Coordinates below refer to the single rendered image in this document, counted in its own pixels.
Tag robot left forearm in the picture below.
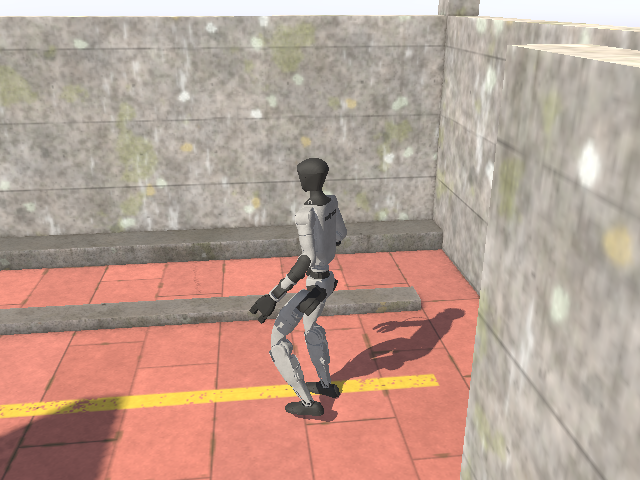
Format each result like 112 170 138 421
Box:
269 255 311 302

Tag robot left hand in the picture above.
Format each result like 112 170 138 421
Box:
249 294 277 324

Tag robot right upper arm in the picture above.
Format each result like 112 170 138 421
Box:
326 195 347 242

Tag robot left upper arm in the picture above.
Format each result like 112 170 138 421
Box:
295 207 316 269

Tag robot left foot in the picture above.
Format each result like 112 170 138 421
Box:
285 400 324 416

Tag robot head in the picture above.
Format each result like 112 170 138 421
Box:
297 158 331 206

